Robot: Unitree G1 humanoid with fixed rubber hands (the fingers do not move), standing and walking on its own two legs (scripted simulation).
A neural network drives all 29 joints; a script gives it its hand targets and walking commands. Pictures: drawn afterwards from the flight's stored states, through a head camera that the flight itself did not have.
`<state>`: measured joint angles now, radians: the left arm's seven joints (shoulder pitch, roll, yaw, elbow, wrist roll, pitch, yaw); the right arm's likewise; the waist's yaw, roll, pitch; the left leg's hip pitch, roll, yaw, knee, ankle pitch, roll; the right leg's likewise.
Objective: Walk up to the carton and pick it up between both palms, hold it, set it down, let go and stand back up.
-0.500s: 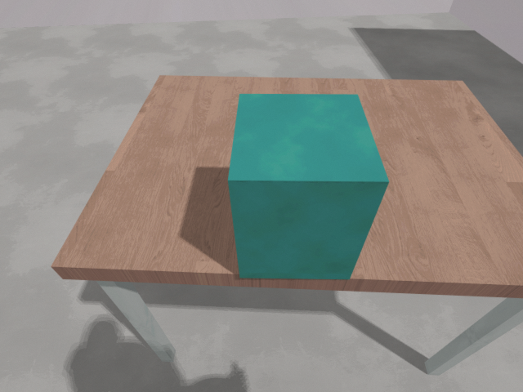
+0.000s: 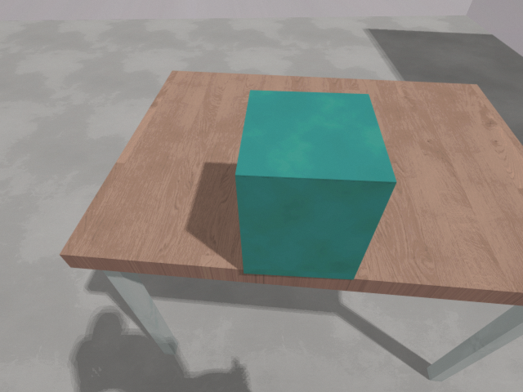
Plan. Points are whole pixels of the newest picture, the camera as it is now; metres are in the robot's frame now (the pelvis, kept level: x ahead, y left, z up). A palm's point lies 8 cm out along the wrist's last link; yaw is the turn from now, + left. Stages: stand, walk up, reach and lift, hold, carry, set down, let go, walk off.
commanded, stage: walk up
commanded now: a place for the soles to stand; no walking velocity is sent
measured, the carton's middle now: (303, 187) +0.44 -0.06 +0.07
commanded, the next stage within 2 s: reach and lift in 1.56 s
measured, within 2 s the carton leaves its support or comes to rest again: neither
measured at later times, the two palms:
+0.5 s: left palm out of the picture +0.05 +0.17 -0.12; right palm out of the picture +0.10 -0.27 -0.12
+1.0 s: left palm out of the picture +0.06 +0.17 -0.12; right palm out of the picture +0.06 -0.27 -0.12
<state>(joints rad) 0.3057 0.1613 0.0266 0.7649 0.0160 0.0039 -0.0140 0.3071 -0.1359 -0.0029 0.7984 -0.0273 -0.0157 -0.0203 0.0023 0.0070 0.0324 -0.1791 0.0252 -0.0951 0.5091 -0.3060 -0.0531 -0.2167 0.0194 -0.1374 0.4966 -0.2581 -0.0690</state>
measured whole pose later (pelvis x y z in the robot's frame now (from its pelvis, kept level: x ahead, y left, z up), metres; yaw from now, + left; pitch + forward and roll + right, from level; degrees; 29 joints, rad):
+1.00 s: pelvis +0.00 -0.05 +0.00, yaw -4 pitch -1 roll +1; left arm 0.37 0.15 0.04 0.75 0.03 -0.03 -0.01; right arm 0.28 -0.12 -0.02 0.82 -0.02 -0.02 -0.01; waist 0.01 -0.01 0.02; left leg -0.20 0.04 0.10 0.48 -0.27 -0.01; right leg -0.22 0.06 -0.08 0.49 -0.25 -0.10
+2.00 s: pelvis -0.01 -0.03 +0.01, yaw -6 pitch -3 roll +0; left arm 0.28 0.14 -0.03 0.40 0.02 0.30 0.02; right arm 0.18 -0.12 -0.07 0.74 0.00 -0.11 0.02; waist 0.00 -0.02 -0.01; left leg -0.12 0.00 0.08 0.40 -0.22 0.01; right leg -0.17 0.06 -0.02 0.41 -0.19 -0.07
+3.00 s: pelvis +0.03 -0.02 +0.02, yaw -6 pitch -2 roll -1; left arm 0.31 0.19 -0.09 -0.02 -0.17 0.07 0.09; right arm 0.37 -0.23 0.02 0.04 0.24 -0.08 -0.03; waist 0.05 0.02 0.02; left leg -0.04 0.00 0.08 0.29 -0.22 0.03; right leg -0.05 0.06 0.01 0.22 -0.14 -0.04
